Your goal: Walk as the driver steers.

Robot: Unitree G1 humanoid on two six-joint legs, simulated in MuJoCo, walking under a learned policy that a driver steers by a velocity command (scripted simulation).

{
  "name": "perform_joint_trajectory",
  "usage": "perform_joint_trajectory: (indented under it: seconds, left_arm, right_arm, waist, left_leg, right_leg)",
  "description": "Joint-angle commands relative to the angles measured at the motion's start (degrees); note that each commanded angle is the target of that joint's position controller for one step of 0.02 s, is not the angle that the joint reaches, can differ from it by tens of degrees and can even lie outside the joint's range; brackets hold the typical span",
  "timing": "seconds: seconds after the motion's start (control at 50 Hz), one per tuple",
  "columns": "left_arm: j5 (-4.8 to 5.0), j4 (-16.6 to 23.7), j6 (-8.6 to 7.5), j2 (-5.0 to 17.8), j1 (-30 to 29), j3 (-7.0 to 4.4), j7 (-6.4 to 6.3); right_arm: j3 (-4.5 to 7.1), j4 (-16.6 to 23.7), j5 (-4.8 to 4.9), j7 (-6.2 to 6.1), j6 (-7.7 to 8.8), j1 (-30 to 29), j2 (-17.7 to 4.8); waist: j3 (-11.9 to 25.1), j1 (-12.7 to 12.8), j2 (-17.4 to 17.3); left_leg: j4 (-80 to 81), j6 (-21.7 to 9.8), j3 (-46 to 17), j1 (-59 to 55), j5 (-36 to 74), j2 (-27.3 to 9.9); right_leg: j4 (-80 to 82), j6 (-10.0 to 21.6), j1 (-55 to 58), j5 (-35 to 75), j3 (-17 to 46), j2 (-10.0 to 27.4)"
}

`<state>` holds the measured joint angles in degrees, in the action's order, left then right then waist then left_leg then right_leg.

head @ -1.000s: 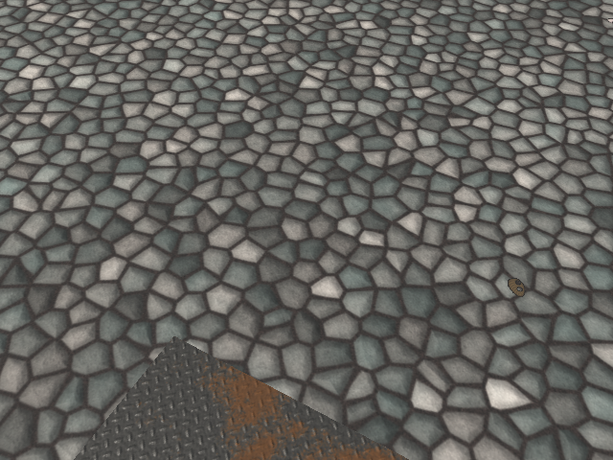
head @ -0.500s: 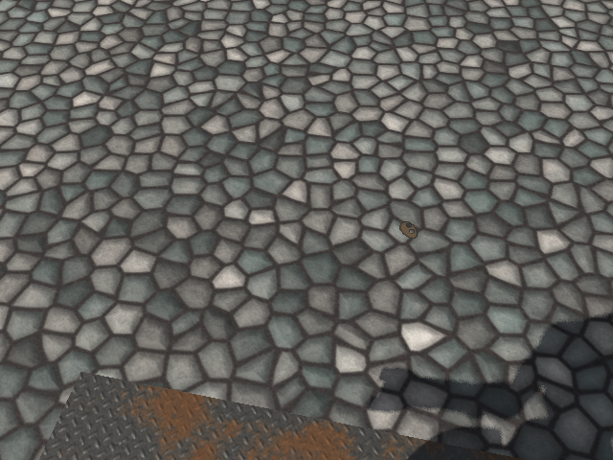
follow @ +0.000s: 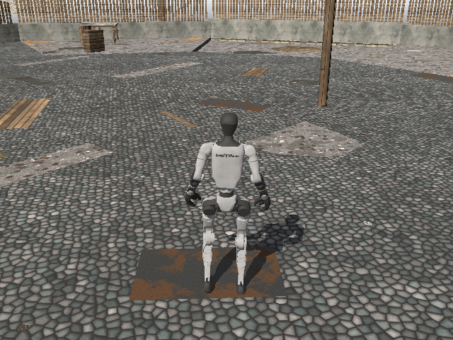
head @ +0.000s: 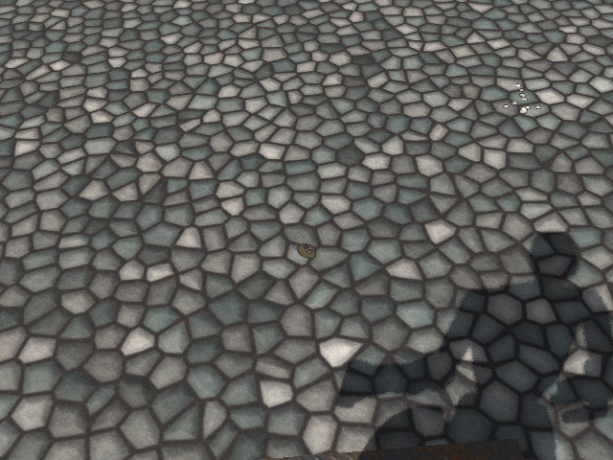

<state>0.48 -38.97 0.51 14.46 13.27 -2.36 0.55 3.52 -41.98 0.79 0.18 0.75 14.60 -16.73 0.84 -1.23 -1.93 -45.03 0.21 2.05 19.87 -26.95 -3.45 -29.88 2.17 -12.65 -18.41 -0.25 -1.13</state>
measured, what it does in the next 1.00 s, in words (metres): walks ahead: left foot, then right foot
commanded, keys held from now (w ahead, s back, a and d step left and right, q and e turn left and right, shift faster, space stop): w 0.50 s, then w+q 0.50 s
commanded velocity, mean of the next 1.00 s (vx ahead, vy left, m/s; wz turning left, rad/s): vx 0.45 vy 0.00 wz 0.13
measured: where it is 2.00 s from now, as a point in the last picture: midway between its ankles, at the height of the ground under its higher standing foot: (232, 291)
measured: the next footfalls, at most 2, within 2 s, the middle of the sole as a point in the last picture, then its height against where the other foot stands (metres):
left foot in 0.42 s outside the picture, level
right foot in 0.92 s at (365, 407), level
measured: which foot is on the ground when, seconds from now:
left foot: up 0.00-0.40, down 0.42-0.92, up 0.94-1.00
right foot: down 0.00-0.42, up 0.44-0.90, down 0.92-1.00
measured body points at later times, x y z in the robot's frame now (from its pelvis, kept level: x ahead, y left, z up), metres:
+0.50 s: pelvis +0.22 +0.05 -0.01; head +0.26 +0.05 +0.44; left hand +0.23 +0.33 -0.14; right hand +0.42 -0.21 -0.09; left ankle +0.31 +0.14 -0.73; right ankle +0.03 -0.10 -0.65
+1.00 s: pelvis +0.50 +0.01 +0.00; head +0.53 +0.01 +0.44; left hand +0.65 +0.29 -0.08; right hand +0.58 -0.27 -0.13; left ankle +0.34 +0.12 -0.66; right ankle +0.59 -0.09 -0.73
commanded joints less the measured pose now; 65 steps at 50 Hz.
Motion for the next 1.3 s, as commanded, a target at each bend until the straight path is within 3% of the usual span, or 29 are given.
perform_joint_trajectory:
  seconds: [0.02, 0.08, 0.18, 0.26, 0.34, 0.38, 0.4, 0.42, 0.44, 0.46, 0.48, 0.5, 0.52, 0.54, 0.6, 0.68, 0.74, 0.8, 0.86, 0.9, 0.92, 0.94, 0.96, 0.98, 1.0, 1.02, 1.06, 1.16, 1.3]
  left_arm:
    - [-0.41, 0.9, -3.37, 10.5, 7.7, -2.89, -0.24]
    - [-0.38, 1.0, -4.17, 8.2, 5.4, -1.94, -0.62]
    - [-0.29, -0.8, -4.39, 8.9, 8.1, -2.19, -0.98]
    - [0.34, -3.0, -4.34, 10.8, 11.5, -2.72, -1.07]
    - [0.98, -4.7, -3.94, 11.9, 12.0, -3.24, -1.2]
    - [0.66, -4.8, -3.47, 13.1, 11.2, -3.57, -1.37]
    - [0.36, -4.9, -3.09, 12.4, 11.1, -3.19, -1.56]
    - [-0.74, -3.9, -3.03, 10.2, 11.8, -2.13, -1.78]
    - [-0.25, -2.5, -4.06, 1.7, 20.0, 0.25, -1.22]
    - [1.05, -3.5, -5.31, 7.5, 15.5, -0.9, -1.0]
    - [2.6, -1.5, -5.93, 10.9, 8.9, -1.98, -0.64]
    - [2.21, -0.6, -6.35, 10.4, 5.5, -1.58, -0.75]
    - [0.83, -0.2, -6.5, 9.6, 3.4, -1.67, -0.86]
    - [0.26, -0.4, -6.2, 9.1, 4.4, -1.84, -0.83]
    - [-0.43, -0.8, -5.05, 6.6, 6.1, -1.39, -0.9]
    - [-1.07, 2.3, -5.33, 5.4, -3.3, -0.77, -0.95]
    - [-0.6, 3.8, -6.25, 4.5, -10.1, -0.31, -0.15]
    - [0.12, 5.2, -6.87, 5.7, -14.5, -0.65, 0.6]
    - [0.37, 5.2, -7.47, 8.1, -13.2, -1.66, 0.92]
    - [0.11, 3.0, -7.9, 10.8, -4.0, -3.23, 0.42]
    - [-0.92, 2.2, -7.96, 14.1, 5.3, -4.22, -0.15]
    - [-1.32, 0.6, -7.03, 18.6, 9.6, -5.3, -0.06]
    - [-0.83, 0.6, -6.73, 13.6, 9.6, -4.31, 0.24]
    - [-0.65, 1.1, -6.65, 9.8, 6.7, -3.23, 0.05]
    - [-0.91, 1.1, -6.5, 8.4, 3.2, -2.6, 0.04]
    - [-1.06, 0.7, -6.39, 6.8, 1.0, -2.13, 0.08]
    - [-1.29, 0.0, -6.78, 6.0, -0.9, -2.08, -0.11]
    - [-0.82, -2.5, -7.38, 9.2, -0.1, -3.39, -0.43]
    - [0.38, -5.1, -5.86, 12.8, 3.0, -4.38, -0.92]
  right_arm:
    - [2.01, 7.5, 1.2, 0.41, 3.04, -9.3, -8.1]
    - [1.98, 5.5, -0.14, 0.75, 3.89, -7.8, -6.4]
    - [0.43, 5.8, -0.11, 1.43, 4.29, -11.8, -2.6]
    - [-0.31, 7.6, 0.53, 2.68, 4.66, -17.6, -2.3]
    - [-0.02, 8.5, 0.63, 3.59, 5.07, -17.8, -4.1]
    - [1.07, 7.3, 0.33, 3.02, 4.96, -11.8, -6.4]
    - [2.33, 4.8, 0.31, 2.34, 4.72, -3.0, -8.6]
    - [3.16, 2.9, 0.0, 1.63, 4.4, 7.5, -11.7]
    - [4.16, 1.3, -0.84, 1.91, 4.45, 11.7, -17.2]
    - [2.55, 1.5, -0.2, 1.93, 4.6, 11.1, -10.9]
    - [1.73, 1.7, -0.19, 1.55, 4.57, 6.4, -8.9]
    - [1.38, 2.1, -0.4, 1.33, 4.45, 2.8, -7.9]
    - [1.05, 2.2, -0.81, 1.48, 4.44, 0.4, -6.9]
    - [0.69, 2.5, -1.48, 1.53, 4.67, -1.0, -5.9]
    - [0.86, 2.1, -0.45, 1.46, 5.34, -1.6, -6.1]
    - [1.51, 0.8, -0.01, 0.32, 5.03, 0.6, -7.9]
    - [2.04, -0.2, 0.54, -0.38, 4.22, 4.0, -9.6]
    - [2.24, -1.1, 1.13, -0.66, 3.43, 7.2, -10.0]
    - [2.55, -1.1, 0.86, -1.04, 2.58, 7.5, -10.3]
    - [1.84, -0.7, 0.37, -0.95, 2.12, 7.0, -8.1]
    - [0.39, 0.9, -0.68, -0.72, 2.21, 6.6, -4.3]
    - [-1.06, 2.6, 0.47, -0.62, 3.01, 14.5, 0.7]
    - [-0.04, 2.0, 1.99, -0.82, 3.17, 13.2, -4.8]
    - [1.19, 2.8, 2.13, -0.93, 2.91, 7.1, -8.8]
    - [1.34, 3.5, 1.45, -1.05, 2.57, 4.0, -8.7]
    - [1.45, 4.1, 0.76, -0.86, 2.32, 2.5, -7.9]
    - [1.43, 4.4, 1.14, -0.21, 1.37, 3.0, -5.7]
    - [0.64, 7.1, 0.45, 0.42, 0.34, -1.6, -2.9]
    - [0.02, 11.0, 0.7, 2.79, 1.02, -12.9, -2.4]
  waist:
    - [-6.6, 5.2, 11.7]
    - [-6.7, 3.5, 9.7]
    - [-5.4, 4.8, 7.6]
    - [-7.6, 6.5, 7.5]
    - [-7.6, 4.6, 7.8]
    - [-2.3, 0.8, 9.2]
    - [3.8, -3.7, 8.5]
    - [12.4, -7.8, 4.6]
    - [22.4, -3.2, -14.3]
    - [21.6, -5.8, -11.6]
    - [10.8, -5.2, -8.2]
    - [6.0, -3.4, -2.3]
    - [2.0, -1.8, -0.3]
    - [1.4, 0.4, -1.9]
    - [-0.1, 2.8, -2.2]
    - [-4.0, 0.8, -0.8]
    - [-4.0, -1.8, -0.8]
    - [-3.9, -3.1, -1.4]
    - [-2.8, -1.3, -3.3]
    - [2.3, 3.7, -3.2]
    - [11.3, 7.7, 2.0]
    - [19.2, 4.4, 19.4]
    - [17.2, 5.7, 16.8]
    - [9.5, 6.8, 10.8]
    - [5.2, 5.6, 7.2]
    - [2.0, 4.3, 7.1]
    - [-0.3, 2.2, 9.2]
    - [-2.9, 2.1, 6.0]
    - [-5.9, 5.5, 4.8]
  left_leg:
    - [-16.6, -1.0, -4.6, 30.8, 1.2, -1.7]
    - [-14.4, -0.6, -4.1, 29.0, 14.3, -2.9]
    - [-0.5, 1.7, -1.9, 23.4, 26.0, -1.4]
    - [9.5, 1.1, -1.0, 18.8, 29.6, 0.1]
    - [14.3, -2.3, -1.5, 15.4, 25.4, 1.0]
    - [15.0, -4.7, 1.1, 5.1, 22.1, 4.2]
    - [15.5, -6.6, 2.4, -7.4, 22.4, 5.6]
    - [12.8, -9.8, -6.6, -26.5, 21.9, -2.5]
    - [20.0, -19.7, -37.5, -45.4, 4.8, -18.1]
    - [28.9, -18.6, -46.7, -43.1, -3.1, -18.2]
    - [29.5, -15.9, -37.4, -35.2, -1.0, -16.7]
    - [30.0, -14.6, -30.4, -26.9, 5.4, -14.6]
    - [31.3, -14.3, -25.7, -19.5, 12.0, -12.0]
    - [32.7, -14.1, -22.7, -15.0, 15.9, -10.0]
    - [36.6, -16.0, -18.6, -8.9, 20.4, -8.1]
    - [38.3, -15.0, -14.0, -6.5, 22.9, -5.8]
    - [36.4, -13.1, -12.2, -6.0, 23.3, -4.5]
    - [33.0, -12.4, -15.4, -9.1, 20.8, -6.1]
    - [27.8, -10.6, -19.6, -13.0, 20.5, -7.8]
    - [17.0, -8.0, -18.1, -10.8, 26.0, -3.9]
    - [0.7, -5.8, -14.7, -3.4, 18.9, 0.1]
    - [-19.0, -2.1, -7.9, 17.1, -5.9, 8.0]
    - [-27.5, -1.6, -11.1, 24.6, -6.0, 4.5]
    - [-29.4, -1.6, -10.8, 26.4, -0.6, 2.3]
    - [-28.5, -1.2, -9.3, 24.7, 3.9, 0.2]
    - [-26.0, -0.9, -9.4, 23.3, 6.8, -1.2]
    - [-23.0, -0.5, -8.8, 18.9, 9.6, -3.0]
    - [-12.8, 0.8, -7.7, 21.3, 16.9, -3.8]
    - [5.5, -1.7, -2.1, 17.7, 26.3, -2.2]
  right_leg:
    - [20.6, 13.6, 15.0, -16.0, 29.5, 19.7]
    - [22.7, 10.1, 13.5, -1.6, 19.6, 14.8]
    - [23.0, 9.0, 11.4, 13.6, 9.3, 11.6]
    - [23.3, 9.1, 10.3, 13.9, 7.9, 13.2]
    - [20.1, 7.7, 15.1, 21.2, 8.0, 16.1]
    - [11.3, 6.1, 16.7, 41.9, 6.2, 15.0]
    - [0.5, 4.6, 13.9, 49.7, 3.8, 12.3]
    - [-16.0, 2.6, 2.0, 37.3, 2.8, 9.9]
    - [-38.9, -1.6, -19.7, -4.6, 2.9, -1.8]
    - [-45.8, -1.3, -25.8, -13.2, 10.2, -1.3]
    - [-47.3, -0.6, -30.5, -9.4, 8.4, 1.9]
    - [-44.7, -0.1, -29.0, -4.3, 6.4, 5.0]
    - [-40.8, -0.3, -27.4, -1.0, 5.4, 6.7]
    - [-38.7, -0.3, -23.8, 1.5, 5.9, 8.2]
    - [-33.3, -2.1, -21.1, 3.2, 4.7, 8.5]
    - [-17.4, -4.8, -23.2, 14.8, 4.1, 7.6]
    - [-6.3, -5.7, -18.5, 23.0, 3.0, 4.7]
    - [-1.1, -5.4, -16.6, 23.3, 4.2, 3.4]
    - [2.2, -3.6, -12.5, 17.4, 4.8, 2.9]
    - [5.1, -0.5, 1.6, 14.5, 3.4, 3.1]
    - [3.5, 3.3, 16.6, 11.4, 12.1, 12.5]
    - [7.3, 11.9, 35.5, 1.8, 36.6, 25.7]
    - [12.3, 12.2, 33.4, -10.6, 44.0, 26.0]
    - [13.2, 9.6, 26.8, -9.9, 34.8, 23.4]
    - [13.9, 8.3, 19.8, -1.9, 27.0, 20.9]
    - [15.3, 8.1, 14.5, 4.0, 21.7, 18.8]
    - [18.3, 7.4, 8.5, 9.9, 14.0, 16.1]
    - [21.8, 9.1, 7.6, 19.6, 4.2, 17.0]
    - [21.0, 6.1, 12.4, 22.2, -6.4, 16.9]
Velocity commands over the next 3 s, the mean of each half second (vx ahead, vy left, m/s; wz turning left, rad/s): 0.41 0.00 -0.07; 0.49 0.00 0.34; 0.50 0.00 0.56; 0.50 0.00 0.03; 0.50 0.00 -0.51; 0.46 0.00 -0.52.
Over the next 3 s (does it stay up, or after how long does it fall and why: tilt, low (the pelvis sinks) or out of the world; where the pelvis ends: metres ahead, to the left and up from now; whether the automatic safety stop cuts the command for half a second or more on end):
stays up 1.52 0.39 -0.02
